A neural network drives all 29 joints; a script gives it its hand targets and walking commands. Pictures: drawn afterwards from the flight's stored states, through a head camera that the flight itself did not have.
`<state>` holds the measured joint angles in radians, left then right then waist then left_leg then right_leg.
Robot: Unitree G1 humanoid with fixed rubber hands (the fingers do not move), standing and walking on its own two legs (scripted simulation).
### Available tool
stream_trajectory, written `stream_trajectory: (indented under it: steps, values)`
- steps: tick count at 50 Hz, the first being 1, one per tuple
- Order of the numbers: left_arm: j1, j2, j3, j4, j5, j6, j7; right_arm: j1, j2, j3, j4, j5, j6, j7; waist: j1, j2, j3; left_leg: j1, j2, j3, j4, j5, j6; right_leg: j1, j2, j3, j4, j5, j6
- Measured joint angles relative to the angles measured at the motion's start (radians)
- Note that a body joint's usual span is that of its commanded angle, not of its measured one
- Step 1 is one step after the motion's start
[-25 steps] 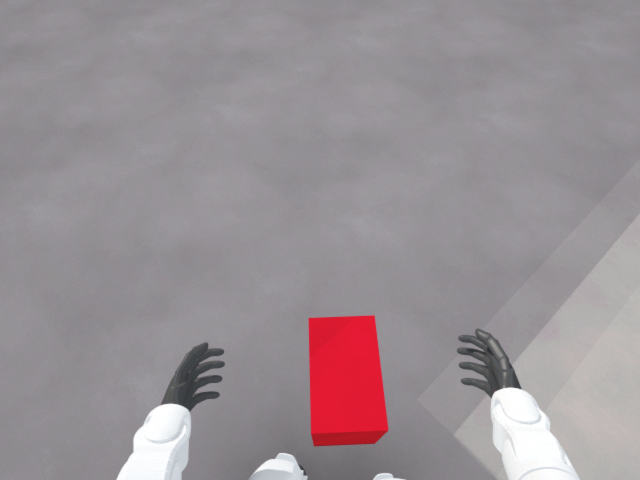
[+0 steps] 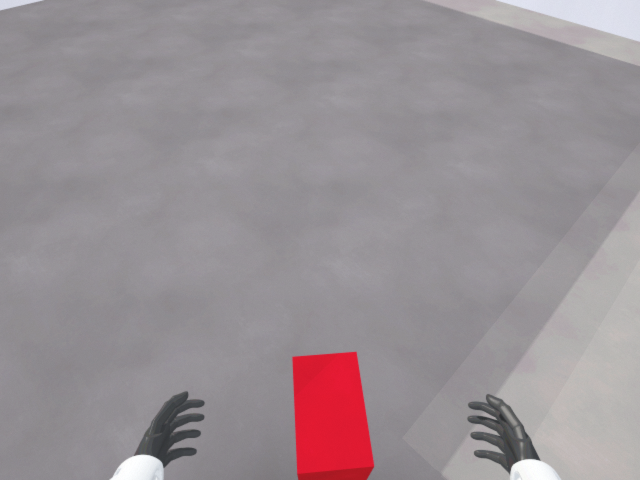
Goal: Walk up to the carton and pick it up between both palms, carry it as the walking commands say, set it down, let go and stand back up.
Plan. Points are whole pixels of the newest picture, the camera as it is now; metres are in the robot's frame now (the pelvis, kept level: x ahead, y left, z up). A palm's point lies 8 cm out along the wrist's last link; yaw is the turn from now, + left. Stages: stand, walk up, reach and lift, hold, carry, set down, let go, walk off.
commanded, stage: let go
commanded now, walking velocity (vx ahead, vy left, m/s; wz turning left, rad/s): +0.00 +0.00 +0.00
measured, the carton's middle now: (328, 423) +0.35 -0.01 -0.63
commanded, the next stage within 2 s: stand in 0.16 s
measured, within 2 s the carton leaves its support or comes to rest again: neither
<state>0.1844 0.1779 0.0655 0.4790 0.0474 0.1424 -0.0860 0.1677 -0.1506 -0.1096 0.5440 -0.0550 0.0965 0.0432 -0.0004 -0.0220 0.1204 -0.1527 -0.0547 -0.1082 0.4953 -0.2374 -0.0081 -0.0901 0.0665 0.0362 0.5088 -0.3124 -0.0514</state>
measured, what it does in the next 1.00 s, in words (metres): stands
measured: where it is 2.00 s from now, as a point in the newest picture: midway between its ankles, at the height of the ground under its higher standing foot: outside the picture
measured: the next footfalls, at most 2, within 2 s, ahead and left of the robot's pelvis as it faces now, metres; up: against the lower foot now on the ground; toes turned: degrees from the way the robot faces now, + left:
none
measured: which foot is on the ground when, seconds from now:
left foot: down 0.00-1.00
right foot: down 0.00-1.00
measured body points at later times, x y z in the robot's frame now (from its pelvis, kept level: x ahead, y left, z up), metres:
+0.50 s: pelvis +0.03 +0.03 +0.00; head +0.08 +0.05 +0.44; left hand +0.18 +0.29 -0.11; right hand +0.18 -0.25 -0.09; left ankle +0.03 +0.13 -0.74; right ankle -0.02 -0.08 -0.74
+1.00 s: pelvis +0.03 +0.02 +0.00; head +0.05 +0.04 +0.45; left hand +0.17 +0.30 -0.11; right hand +0.18 -0.26 -0.08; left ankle +0.03 +0.13 -0.74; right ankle -0.02 -0.08 -0.74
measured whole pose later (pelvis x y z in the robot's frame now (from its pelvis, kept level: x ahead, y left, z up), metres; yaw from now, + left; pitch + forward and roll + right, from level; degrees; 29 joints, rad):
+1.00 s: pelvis +0.03 +0.02 +0.00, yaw +0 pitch -2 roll -1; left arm 0.18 0.29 0.07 0.68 0.05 0.02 0.02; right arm 0.17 -0.26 -0.10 0.64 -0.05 0.04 -0.02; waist 0.00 -0.02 0.09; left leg -0.22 -0.06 -0.10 0.57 -0.31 0.03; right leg -0.11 0.07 0.04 0.49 -0.34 -0.03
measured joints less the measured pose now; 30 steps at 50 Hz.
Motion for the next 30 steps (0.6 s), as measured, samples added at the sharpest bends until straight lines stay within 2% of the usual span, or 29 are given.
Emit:
stream_trajectory:
  steps: [9,13,18,30]
  values:
    - [0.0,0.008,0.0,-0.01,0.0,0.07,0.048,0.0,0.0,0.006,-0.002,0.0,0.0,-0.013,0.0,0.0,0.0,-0.001,-0.004,0.001,0.006,-0.007,0.006,0.003,-0.003,0.0,-0.003,-0.004,0.001]
    - [0.0,0.023,0.0,0.021,0.0,0.009,0.085,0.0,-0.032,0.006,0.022,0.0,-0.009,-0.04,0.0,0.0,-0.019,-0.051,0.001,0.001,0.031,-0.016,0.01,-0.035,0.003,0.0,-0.003,-0.003,0.005]
    - [0.0,0.067,0.0,0.078,0.0,-0.056,0.094,0.004,-0.094,0.007,0.076,0.0,-0.025,-0.053,0.0,0.0,-0.019,-0.101,0.001,0.002,0.068,-0.042,0.023,-0.068,0.005,0.0,-0.003,-0.009,0.011]
    - [0.0,0.109,0.0,0.15,0.0,-0.096,0.108,0.004,-0.103,0.007,0.097,0.0,-0.055,-0.057,0.0,0.0,-0.023,-0.11,-0.004,0.004,0.087,-0.081,0.043,-0.069,0.0,0.0,-0.004,-0.024,0.022]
